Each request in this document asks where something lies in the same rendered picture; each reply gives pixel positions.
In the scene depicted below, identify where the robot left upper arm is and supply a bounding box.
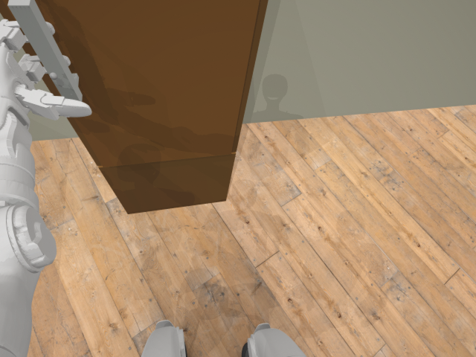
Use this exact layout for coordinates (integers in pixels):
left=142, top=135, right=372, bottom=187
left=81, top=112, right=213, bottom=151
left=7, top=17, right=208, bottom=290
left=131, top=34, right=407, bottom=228
left=0, top=205, right=57, bottom=357

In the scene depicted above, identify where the left robot shin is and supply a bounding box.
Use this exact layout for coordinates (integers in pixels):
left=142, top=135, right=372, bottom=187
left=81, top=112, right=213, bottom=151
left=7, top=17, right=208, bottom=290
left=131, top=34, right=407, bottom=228
left=155, top=320, right=174, bottom=329

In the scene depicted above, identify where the handle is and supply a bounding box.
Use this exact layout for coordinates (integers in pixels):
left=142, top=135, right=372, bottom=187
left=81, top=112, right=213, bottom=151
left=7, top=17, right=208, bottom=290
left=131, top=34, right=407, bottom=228
left=7, top=0, right=83, bottom=102

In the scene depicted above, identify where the left robot hand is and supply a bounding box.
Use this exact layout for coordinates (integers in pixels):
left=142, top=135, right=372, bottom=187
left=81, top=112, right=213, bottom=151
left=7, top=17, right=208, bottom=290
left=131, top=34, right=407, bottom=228
left=0, top=19, right=92, bottom=120

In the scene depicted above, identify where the cupboard door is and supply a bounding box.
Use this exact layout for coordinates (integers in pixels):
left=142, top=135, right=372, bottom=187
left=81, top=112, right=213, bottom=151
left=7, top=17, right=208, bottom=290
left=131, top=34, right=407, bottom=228
left=3, top=0, right=260, bottom=167

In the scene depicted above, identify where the robot left forearm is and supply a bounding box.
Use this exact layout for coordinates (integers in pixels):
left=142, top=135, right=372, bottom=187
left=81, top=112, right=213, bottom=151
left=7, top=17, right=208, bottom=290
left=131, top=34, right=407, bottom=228
left=0, top=97, right=39, bottom=213

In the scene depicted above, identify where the right robot shin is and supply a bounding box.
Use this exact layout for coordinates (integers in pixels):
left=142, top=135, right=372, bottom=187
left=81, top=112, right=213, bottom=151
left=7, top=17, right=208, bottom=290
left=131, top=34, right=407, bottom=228
left=254, top=323, right=271, bottom=333

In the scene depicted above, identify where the robot shin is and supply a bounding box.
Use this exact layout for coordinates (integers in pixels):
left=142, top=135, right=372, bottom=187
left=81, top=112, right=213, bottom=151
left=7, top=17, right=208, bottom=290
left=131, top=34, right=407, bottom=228
left=254, top=323, right=271, bottom=333
left=155, top=320, right=174, bottom=329

